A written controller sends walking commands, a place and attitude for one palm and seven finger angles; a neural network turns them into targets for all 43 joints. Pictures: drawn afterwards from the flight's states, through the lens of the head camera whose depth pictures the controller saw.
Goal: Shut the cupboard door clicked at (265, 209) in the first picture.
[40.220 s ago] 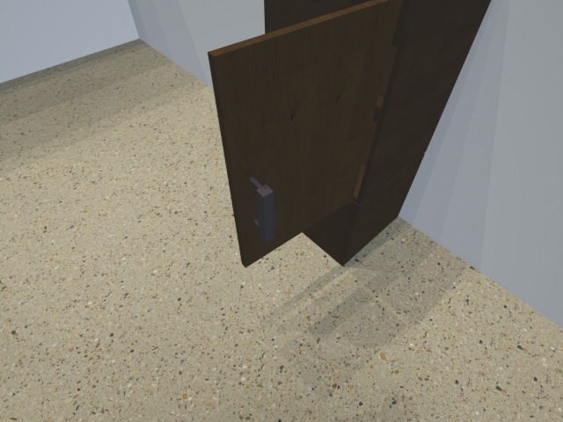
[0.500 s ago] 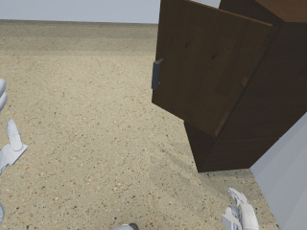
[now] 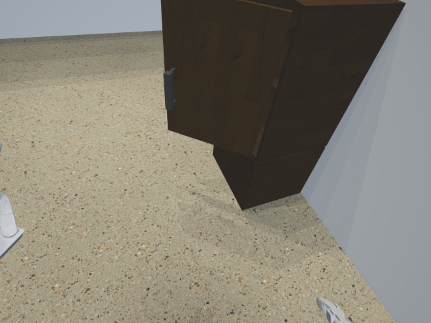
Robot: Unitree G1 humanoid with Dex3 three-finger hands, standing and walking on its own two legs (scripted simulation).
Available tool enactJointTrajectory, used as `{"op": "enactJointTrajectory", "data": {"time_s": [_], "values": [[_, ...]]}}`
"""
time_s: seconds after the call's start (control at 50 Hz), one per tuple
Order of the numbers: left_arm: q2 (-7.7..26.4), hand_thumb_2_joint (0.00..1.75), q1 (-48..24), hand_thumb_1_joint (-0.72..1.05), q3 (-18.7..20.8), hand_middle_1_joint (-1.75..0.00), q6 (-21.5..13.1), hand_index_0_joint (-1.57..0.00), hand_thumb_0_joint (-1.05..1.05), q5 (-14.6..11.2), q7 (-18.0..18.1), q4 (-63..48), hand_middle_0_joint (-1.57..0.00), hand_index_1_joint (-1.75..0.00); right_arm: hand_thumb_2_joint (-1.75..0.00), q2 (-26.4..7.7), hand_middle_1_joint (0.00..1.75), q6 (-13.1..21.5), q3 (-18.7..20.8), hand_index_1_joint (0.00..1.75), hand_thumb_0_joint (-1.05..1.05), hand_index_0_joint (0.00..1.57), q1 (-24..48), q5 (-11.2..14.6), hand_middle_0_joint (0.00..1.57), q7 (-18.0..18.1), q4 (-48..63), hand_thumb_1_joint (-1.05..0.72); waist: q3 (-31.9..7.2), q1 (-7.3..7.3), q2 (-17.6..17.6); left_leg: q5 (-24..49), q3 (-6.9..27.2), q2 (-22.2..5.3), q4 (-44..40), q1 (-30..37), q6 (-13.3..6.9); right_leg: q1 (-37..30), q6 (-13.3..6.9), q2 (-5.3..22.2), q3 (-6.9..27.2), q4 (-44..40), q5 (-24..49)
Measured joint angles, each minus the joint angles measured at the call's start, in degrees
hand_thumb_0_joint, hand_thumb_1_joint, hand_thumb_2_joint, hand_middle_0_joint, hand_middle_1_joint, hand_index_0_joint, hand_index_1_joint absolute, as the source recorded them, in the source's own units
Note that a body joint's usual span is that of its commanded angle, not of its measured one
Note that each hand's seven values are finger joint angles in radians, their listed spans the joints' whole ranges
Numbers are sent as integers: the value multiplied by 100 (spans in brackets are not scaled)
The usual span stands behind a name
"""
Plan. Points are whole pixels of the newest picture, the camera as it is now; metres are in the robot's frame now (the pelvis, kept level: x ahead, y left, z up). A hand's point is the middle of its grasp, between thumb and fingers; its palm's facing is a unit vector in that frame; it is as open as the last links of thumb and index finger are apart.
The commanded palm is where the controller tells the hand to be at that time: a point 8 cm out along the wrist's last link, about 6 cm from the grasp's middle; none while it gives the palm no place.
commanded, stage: stop stepping back and stand still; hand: left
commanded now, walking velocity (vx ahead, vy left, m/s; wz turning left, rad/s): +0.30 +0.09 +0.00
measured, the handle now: (171, 88) +0.96 +0.18 -0.10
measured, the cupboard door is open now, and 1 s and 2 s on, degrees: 48 48 48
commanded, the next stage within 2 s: let the arm hang, fingers relaxed in 0.88 s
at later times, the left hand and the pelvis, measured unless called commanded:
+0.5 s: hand (2, 248) +0.17 +0.26 +0.17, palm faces +0.41 -0.79 -0.46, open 7.4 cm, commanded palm +0.12 +0.30 +0.18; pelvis -0.03 +0.01 +0.00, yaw -2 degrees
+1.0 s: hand (19, 229) +0.21 +0.27 +0.15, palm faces +0.34 -0.81 -0.47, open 7.4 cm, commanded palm none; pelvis -0.01 +0.02 +0.00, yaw -3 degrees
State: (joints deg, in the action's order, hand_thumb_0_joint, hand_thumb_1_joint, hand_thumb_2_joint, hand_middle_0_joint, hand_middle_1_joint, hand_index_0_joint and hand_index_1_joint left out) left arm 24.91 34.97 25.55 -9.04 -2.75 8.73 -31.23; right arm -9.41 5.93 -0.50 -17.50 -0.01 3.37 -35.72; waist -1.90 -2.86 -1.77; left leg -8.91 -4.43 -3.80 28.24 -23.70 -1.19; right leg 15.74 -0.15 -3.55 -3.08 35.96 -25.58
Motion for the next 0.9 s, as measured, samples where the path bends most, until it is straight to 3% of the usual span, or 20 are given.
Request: {"op": "enactJointTrajectory", "data": {"time_s": [0.04, 0.06, 0.14, 0.18, 0.24, 0.26, 0.36, 0.44, 0.48, 0.54, 0.6, 0.7, 0.9], "values": [[99, 90, 145, 89, -33, -30, -9, -21, 2, 39, -2, -160, -21, -31, -89, 1, 30, -17, -48, 30, 1, 20, -113, -47, 20, 2, 49, -90, -135, 11, -108, -395, -93, 93, 207, -206, 104, -375, -237, 99, 39, -714, 161], [101, 90, 84, 89, -73, -30, -36, -21, 2, 45, -7, -167, -21, -31, -89, -46, 30, -47, -48, 30, 1, 20, -77, -80, 20, 11, 1, -90, -101, 47, -54, -603, -37, 98, 458, -317, 162, -330, -312, 85, 50, -757, 605], [106, 90, -255, 88, -183, -30, -168, -22, 1, 82, 77, 201, -22, -31, -89, -197, 30, -212, -12, 30, 1, 20, -95, -72, 20, 52, -356, -90, -254, 164, -8, -1019, 232, 273, 1710, -437, 225, -292, -328, 137, 185, -611, 824], [35, 90, -389, 88, -170, -30, -196, -22, 1, 102, 135, 475, -22, -31, -89, -271, 30, -237, 4, 30, 1, 20, -173, -60, 20, 90, -418, -90, -391, 146, -8, -1034, 190, 265, 1536, -177, 172, -308, -261, 203, 216, -599, 786], [-107, 90, -607, 88, -201, -30, -181, -21, 1, 127, 189, 708, -21, -31, -89, -439, 30, -139, 65, 30, 1, 20, -246, -33, 20, 177, -384, -90, -440, 57, 141, -999, 217, 175, 612, 388, 50, -230, -138, 234, 105, -355, 670], [-147, 90, -664, 88, -204, -30, -177, -21, 1, 124, 193, 741, -21, -31, -89, -464, 30, -112, 88, 30, 1, 20, -200, -23, 20, 202, -387, -91, -383, 34, 146, -595, 214, 202, 533, 398, 21, -185, -96, 274, 90, -212, 608], [-213, 90, -526, 89, -140, -30, -90, -21, 1, 126, 120, 811, -21, -31, -89, -250, 30, -13, 34, 30, 1, 20, 26, -52, 20, 225, -318, -91, -256, -8, 60, -316, 89, 285, 302, 505, -16, 44, -44, 237, 196, 444, 143], [-132, 90, -338, 89, -140, -30, -56, -21, 2, 118, 78, 522, -21, -31, -89, -45, 30, 63, -127, 30, 1, 20, 89, -79, 20, 129, -120, -91, -192, 74, 41, -125, 69, 265, 7, 552, 66, -314, -112, 186, -16, -554, 455], [-136, 90, -331, 89, -178, -30, -70, -21, 2, 110, 63, 453, -21, -31, -89, -19, 30, 40, -164, 30, 1, 20, 168, -89, 20, 97, -66, -91, -124, 104, 146, -147, 112, 211, 70, 509, 100, -347, -260, 128, -74, -710, 904], [-162, 90, -321, 89, -252, -30, -43, -21, 1, 71, 50, 457, -21, -31, -89, -44, 30, -63, -162, 30, 1, 20, 228, -57, 20, 48, -88, -90, -185, 217, 279, -537, 198, 160, 379, 376, 135, -340, -385, 46, -90, -741, 886], [-243, 90, -361, 88, -328, -30, -24, -21, 1, 52, 103, 580, -21, -31, -89, -129, 30, -165, -142, 30, 1, 20, 272, 0, 21, 28, -171, -90, -234, 324, 310, -540, 320, 185, 682, 384, 154, -377, -406, 16, -41, -737, 814], [-339, 90, -646, 88, -418, -30, 41, -21, 1, 65, 128, 863, -21, -31, -89, -265, 30, -238, -71, 30, 1, 20, 378, 55, 20, 111, -247, -90, -149, 338, 225, -621, 325, 258, 279, 750, 176, -470, -319, 95, -34, -622, 651], [-58, 90, -360, 89, -294, -30, -75, -21, 1, 19, 67, 487, -21, -31, -89, -261, 30, -244, -33, 30, 1, 20, 580, 93, 20, 129, 159, -91, -58, 117, 108, -573, 247, 232, 176, 709, 137, -448, -278, 73, 46, -825, 778]]}}
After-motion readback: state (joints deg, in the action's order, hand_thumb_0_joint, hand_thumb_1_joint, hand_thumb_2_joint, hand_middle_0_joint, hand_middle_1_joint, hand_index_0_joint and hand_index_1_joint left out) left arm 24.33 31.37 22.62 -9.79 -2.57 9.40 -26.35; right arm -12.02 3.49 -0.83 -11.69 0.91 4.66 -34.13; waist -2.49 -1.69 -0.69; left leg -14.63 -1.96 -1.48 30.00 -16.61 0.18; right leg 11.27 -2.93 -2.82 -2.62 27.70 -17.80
